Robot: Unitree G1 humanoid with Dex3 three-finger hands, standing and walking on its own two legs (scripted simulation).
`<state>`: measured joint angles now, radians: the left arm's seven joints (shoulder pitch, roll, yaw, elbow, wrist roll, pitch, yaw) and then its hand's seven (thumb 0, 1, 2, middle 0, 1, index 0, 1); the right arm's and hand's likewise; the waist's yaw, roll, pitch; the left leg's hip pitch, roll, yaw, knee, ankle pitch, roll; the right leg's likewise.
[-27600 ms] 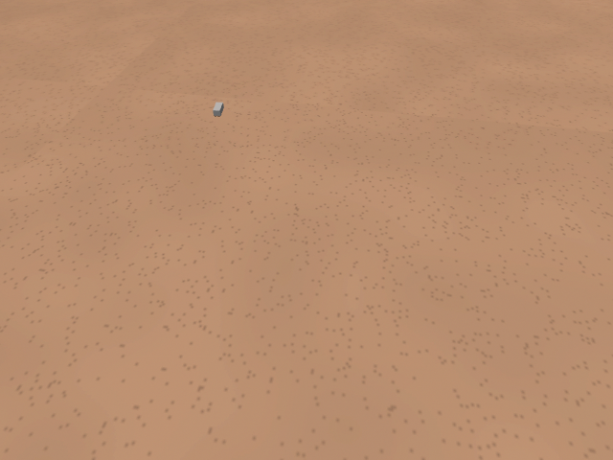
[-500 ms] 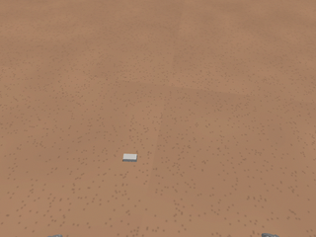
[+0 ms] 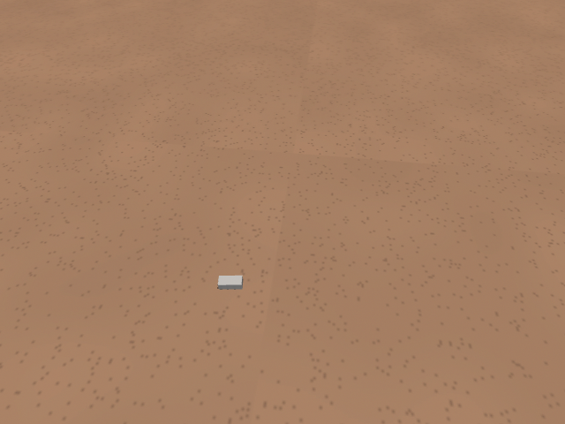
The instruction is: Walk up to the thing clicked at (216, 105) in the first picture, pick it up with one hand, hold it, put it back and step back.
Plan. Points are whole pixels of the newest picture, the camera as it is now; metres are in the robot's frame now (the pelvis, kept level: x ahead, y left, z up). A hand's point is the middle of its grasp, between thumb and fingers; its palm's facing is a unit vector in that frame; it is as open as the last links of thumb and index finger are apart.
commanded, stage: stand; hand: left
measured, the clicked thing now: (230, 282) +0.75 +0.24 -0.77
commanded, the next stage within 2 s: walk up in 0.50 s
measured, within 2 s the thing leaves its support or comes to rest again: neither
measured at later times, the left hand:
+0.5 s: hand out of the picture +0.07 +0.25 -0.16, palm faces -0.03 -0.94 -0.34, open 7.4 cm
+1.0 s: hand out of the picture +0.13 +0.33 -0.16, palm faces -0.05 -0.94 -0.34, open 7.4 cm
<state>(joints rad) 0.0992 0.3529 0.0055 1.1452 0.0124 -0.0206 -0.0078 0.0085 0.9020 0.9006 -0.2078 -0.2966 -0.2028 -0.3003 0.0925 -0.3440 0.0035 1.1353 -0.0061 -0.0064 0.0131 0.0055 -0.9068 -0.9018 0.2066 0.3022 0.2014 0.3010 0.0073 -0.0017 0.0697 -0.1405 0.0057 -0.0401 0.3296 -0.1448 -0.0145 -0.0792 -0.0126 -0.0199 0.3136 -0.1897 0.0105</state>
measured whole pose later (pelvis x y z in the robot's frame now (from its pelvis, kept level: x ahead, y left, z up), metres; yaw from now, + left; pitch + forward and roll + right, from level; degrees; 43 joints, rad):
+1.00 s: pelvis +0.10 +0.05 -0.01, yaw +0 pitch -4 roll +0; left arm 0.31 0.44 0.06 0.97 0.02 -0.02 -0.06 0.01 0.90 0.90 -0.21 -0.30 -0.20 -0.30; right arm 0.31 -0.37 -0.07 0.92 -0.03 -0.06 0.05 0.01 -0.91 -0.90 0.21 0.30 0.20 0.30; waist -0.01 -0.06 0.08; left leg -0.15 0.01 0.09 0.46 -0.25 0.04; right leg -0.44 -0.02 0.06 0.93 -0.34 -0.01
